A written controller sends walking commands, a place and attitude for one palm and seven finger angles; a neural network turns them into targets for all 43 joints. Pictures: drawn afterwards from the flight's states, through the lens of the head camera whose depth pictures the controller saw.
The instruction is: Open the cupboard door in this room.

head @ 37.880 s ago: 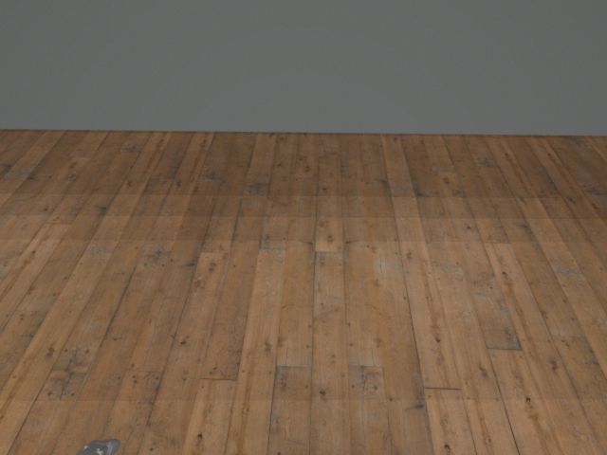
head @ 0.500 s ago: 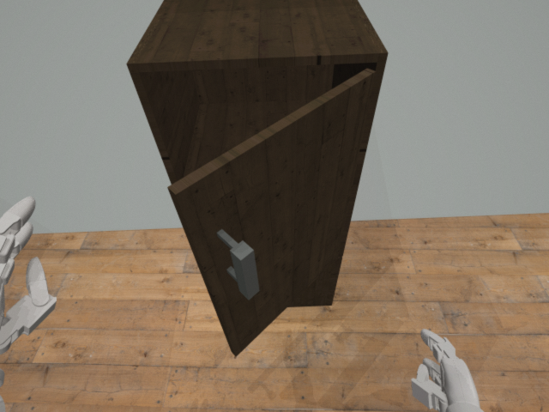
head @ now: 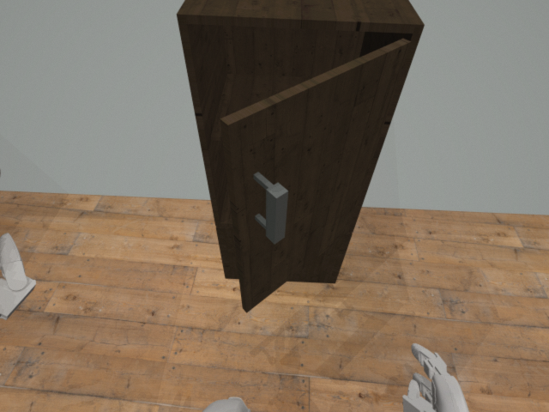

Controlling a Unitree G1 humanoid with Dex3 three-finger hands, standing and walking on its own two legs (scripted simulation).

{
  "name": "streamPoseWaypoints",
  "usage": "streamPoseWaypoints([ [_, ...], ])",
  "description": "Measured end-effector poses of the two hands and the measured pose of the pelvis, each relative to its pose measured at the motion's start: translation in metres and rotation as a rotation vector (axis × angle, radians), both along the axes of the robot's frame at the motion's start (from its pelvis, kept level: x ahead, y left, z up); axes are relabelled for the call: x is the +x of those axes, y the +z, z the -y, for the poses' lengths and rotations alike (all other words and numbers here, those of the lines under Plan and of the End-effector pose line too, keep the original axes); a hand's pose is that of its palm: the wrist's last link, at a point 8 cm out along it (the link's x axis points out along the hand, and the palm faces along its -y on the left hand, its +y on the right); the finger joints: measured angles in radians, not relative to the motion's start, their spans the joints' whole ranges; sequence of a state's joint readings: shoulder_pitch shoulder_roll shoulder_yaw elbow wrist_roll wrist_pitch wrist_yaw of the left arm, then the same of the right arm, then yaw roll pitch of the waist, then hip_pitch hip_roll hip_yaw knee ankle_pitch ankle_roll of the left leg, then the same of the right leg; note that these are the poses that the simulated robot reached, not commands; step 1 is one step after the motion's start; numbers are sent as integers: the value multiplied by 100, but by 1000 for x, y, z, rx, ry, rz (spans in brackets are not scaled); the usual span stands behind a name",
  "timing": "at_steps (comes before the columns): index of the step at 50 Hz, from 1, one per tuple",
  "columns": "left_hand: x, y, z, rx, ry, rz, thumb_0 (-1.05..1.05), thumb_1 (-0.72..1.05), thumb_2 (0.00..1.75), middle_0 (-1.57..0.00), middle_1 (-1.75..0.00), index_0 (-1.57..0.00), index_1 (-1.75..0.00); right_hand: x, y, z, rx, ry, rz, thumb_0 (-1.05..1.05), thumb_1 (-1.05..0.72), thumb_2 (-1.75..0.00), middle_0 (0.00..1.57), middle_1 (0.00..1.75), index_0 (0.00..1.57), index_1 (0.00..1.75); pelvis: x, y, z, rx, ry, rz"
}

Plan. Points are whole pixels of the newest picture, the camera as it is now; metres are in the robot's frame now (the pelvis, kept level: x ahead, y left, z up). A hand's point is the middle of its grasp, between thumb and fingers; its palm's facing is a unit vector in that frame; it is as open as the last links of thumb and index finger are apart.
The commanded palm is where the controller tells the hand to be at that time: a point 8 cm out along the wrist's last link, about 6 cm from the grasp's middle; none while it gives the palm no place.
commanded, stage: step back with the hand held close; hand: left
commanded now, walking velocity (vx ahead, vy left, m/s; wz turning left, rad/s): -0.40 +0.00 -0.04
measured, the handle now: (267, 207) +0.42 +0.05 +0.05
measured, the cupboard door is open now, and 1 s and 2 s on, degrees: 43 43 43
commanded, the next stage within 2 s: stop stepping back and stand still in 0.30 s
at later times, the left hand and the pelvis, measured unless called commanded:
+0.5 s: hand out of the picture +0.11 +0.25 +0.19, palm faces +0.34 -0.83 -0.44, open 7.4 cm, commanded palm +0.06 +0.29 +0.19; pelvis -0.11 +0.01 +0.01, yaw -6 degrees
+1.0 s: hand out of the picture +0.04 +0.27 +0.18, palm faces +0.40 -0.81 -0.42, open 7.4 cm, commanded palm -0.02 +0.31 +0.19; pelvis -0.19 +0.02 +0.02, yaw -6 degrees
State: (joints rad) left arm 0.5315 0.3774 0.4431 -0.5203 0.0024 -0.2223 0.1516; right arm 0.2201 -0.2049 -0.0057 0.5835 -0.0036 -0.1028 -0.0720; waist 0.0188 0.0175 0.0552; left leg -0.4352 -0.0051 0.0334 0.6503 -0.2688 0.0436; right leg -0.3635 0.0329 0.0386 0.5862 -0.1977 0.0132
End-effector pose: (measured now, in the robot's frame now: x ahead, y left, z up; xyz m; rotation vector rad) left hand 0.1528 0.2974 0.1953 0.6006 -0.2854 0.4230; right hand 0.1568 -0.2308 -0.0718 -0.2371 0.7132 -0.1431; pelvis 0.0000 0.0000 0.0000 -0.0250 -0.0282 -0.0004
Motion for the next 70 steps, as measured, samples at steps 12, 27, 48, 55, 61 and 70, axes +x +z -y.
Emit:
streamPoseWaypoints([
  [12,-37,11,-21,33,-52,57,1,88,90,-21,-31,-22,-31,-43,9,-17,-18,-13,25,1,-90,-90,21,30,20,30,-49,1,-15,-49,-1,-5],
  [27,-81,5,7,-38,-185,19,1,88,90,-21,-31,-21,-31,-130,16,-9,-13,-62,-1,1,-90,-90,21,30,21,30,-115,8,-12,18,-115,-40],
  [48,-159,9,-7,-58,-89,-4,1,88,90,-21,-31,-22,-31,-268,5,12,-34,-178,-87,1,-90,-90,21,30,20,30,-188,21,-19,62,-114,-26],
  [55,-156,-1,-15,-70,-118,0,1,89,90,-21,-31,-21,-31,-257,2,0,-45,-183,-25,1,-90,-90,21,30,20,30,-192,8,-35,45,-103,-8],
  [61,-158,7,-17,7,-118,-21,1,89,90,-21,-31,-21,-31,-237,-1,-24,34,-133,20,1,-90,-90,20,30,20,30,-193,6,-33,27,-101,-2],
  [70,-135,-88,-33,-166,-71,-352,0,89,90,-20,-31,-21,-31,-225,-29,-34,62,-39,-109,1,-90,-90,21,30,20,30,-189,-1,-47,24,-58,-51],
])
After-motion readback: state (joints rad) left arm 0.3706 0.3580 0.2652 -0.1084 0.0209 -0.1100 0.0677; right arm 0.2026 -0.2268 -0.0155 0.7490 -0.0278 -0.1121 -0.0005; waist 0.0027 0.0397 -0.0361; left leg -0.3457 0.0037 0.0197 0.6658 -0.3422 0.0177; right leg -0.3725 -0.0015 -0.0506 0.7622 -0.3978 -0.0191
